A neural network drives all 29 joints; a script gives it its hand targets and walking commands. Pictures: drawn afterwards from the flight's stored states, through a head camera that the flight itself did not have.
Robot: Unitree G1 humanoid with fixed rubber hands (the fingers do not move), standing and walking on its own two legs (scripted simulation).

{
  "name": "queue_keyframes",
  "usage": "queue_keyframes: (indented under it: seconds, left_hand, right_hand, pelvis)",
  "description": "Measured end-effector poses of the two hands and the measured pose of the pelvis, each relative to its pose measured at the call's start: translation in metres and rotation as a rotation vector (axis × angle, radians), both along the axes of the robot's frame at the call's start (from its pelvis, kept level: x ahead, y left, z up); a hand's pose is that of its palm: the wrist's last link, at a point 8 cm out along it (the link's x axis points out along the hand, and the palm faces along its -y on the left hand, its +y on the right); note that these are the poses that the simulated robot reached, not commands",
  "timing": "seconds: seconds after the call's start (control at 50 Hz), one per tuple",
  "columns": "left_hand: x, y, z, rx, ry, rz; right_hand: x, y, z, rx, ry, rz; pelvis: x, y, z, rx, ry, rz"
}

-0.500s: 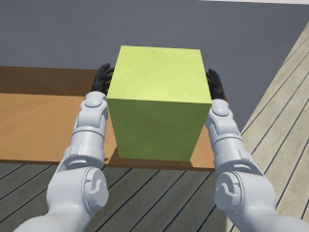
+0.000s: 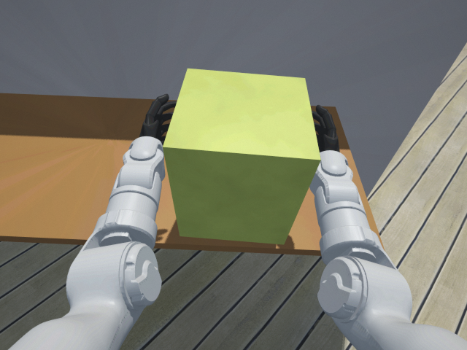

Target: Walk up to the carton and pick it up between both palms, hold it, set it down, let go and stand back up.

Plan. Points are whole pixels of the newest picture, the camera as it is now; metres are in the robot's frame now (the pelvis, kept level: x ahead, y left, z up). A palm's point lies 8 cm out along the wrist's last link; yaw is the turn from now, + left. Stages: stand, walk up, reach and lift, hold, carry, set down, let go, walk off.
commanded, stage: set down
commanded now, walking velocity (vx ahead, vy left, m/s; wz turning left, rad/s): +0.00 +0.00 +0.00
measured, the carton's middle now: (238, 161) +0.44 -0.03 +0.09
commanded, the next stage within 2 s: none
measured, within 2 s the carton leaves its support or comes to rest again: rests again in 0.80 s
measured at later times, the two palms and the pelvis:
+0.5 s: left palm (155, 154) +0.46 +0.12 +0.10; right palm (317, 168) +0.42 -0.18 +0.09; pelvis +0.01 +0.00 +0.00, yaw +0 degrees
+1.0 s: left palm (153, 156) +0.46 +0.13 +0.09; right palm (312, 165) +0.43 -0.17 +0.09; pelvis +0.01 +0.00 +0.00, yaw +0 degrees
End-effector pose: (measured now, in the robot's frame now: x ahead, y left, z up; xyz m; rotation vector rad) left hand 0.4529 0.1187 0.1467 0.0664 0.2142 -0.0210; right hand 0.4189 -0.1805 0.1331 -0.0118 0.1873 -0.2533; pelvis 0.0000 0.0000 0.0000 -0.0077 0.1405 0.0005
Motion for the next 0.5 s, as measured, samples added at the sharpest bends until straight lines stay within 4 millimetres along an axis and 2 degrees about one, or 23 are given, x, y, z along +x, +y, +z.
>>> queue_keyframes:
  seconds: [0.14,0.38,0.5]
  left_hand:
    - [0.004,0.003,-0.004,0.001,0.005,-0.004]
    - [0.002,0.005,-0.036,0.018,0.043,-0.014]
    - [0.005,0.003,-0.042,0.030,0.042,-0.018]
  right_hand:
    - [0.003,0.003,-0.003,-0.013,0.009,0.000]
    - [-0.002,0.004,-0.035,-0.019,0.050,-0.004]
    - [-0.001,0.003,-0.044,-0.018,0.050,-0.008]
  pelvis:
    - [0.001,0.000,0.000,0.001,0.003,0.007]
    - [0.004,0.001,0.000,0.001,0.040,0.009]
    - [0.006,0.002,-0.001,-0.001,0.063,0.004]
